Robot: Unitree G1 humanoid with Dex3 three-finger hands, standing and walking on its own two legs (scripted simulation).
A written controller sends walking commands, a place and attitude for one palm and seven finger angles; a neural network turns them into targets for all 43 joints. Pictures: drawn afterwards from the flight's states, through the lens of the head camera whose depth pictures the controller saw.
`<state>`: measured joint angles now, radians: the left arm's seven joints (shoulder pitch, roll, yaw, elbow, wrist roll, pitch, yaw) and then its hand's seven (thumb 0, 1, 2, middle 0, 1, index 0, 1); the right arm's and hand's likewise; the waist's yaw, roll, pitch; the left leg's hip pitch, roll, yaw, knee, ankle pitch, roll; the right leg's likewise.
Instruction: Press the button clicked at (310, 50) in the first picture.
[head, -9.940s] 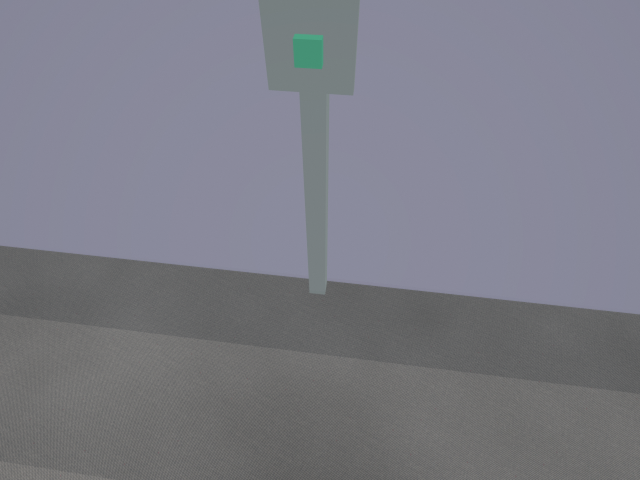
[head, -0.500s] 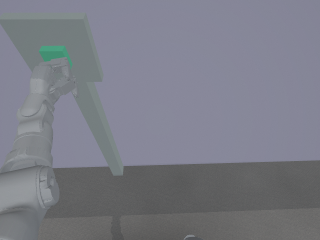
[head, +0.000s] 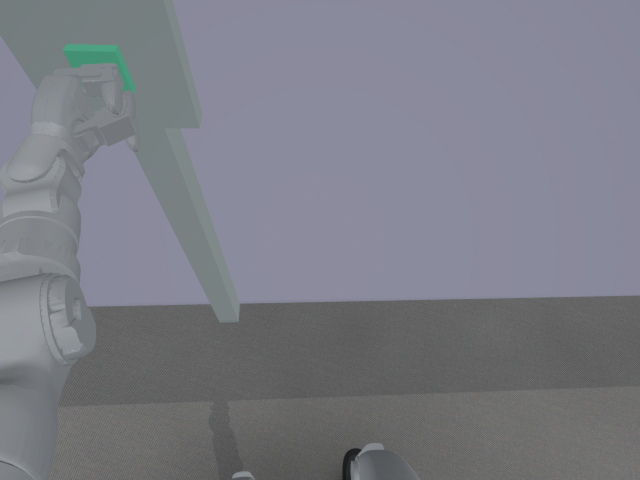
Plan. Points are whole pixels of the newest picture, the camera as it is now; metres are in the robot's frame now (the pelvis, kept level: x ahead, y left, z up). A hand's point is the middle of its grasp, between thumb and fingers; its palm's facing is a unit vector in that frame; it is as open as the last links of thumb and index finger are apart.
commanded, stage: hold the button down briefly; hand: left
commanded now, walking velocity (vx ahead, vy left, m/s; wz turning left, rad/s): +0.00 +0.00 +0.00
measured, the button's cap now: (103, 65) +0.56 +0.21 +0.18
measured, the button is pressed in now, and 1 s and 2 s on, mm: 9 0 0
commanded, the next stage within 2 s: pull the fist back off the button in 0.24 s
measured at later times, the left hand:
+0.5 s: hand (125, 118) +0.51 +0.19 +0.15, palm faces -0.06 -1.00 -0.04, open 3.0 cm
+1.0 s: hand (119, 140) +0.48 +0.19 +0.14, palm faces -0.05 -1.00 -0.01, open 3.0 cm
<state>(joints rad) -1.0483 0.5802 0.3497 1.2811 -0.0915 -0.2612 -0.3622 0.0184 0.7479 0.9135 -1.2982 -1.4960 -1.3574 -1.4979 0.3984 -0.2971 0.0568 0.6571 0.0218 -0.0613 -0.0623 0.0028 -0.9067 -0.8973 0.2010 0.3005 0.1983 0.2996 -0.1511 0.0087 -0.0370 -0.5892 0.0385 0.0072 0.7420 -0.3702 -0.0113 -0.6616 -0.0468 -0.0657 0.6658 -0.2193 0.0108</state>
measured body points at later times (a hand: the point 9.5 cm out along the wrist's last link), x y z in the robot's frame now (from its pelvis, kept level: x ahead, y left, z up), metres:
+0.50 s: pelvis -0.01 +0.00 +0.00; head +0.08 +0.01 +0.44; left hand +0.50 +0.24 +0.15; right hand -0.02 -0.27 -0.11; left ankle -0.01 +0.13 -0.71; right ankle +0.06 -0.13 -0.71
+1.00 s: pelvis +0.02 +0.00 +0.01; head +0.08 -0.01 +0.45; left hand +0.48 +0.25 +0.15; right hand +0.08 -0.27 -0.10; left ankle -0.01 +0.13 -0.71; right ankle +0.06 -0.13 -0.71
